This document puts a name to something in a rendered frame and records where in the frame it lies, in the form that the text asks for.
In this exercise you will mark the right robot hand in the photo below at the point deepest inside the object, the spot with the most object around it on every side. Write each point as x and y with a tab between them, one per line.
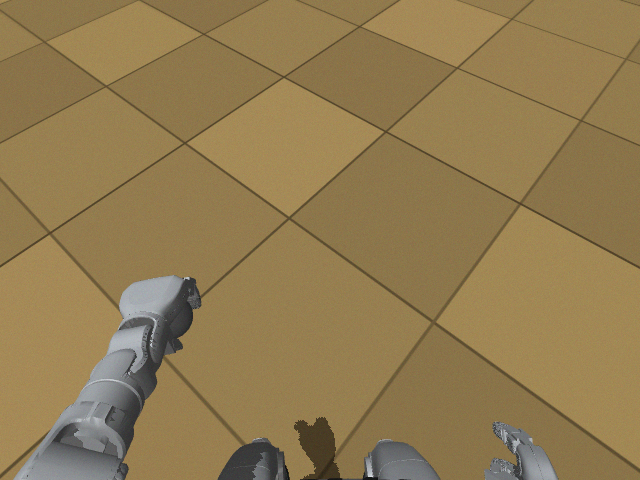
532	461

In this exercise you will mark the left robot hand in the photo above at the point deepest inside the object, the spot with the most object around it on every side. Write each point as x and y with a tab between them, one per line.
165	296

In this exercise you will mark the left robot arm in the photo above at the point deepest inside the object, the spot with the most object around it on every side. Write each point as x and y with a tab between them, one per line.
90	439

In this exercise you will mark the ball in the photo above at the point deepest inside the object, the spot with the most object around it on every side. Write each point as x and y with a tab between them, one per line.
182	322

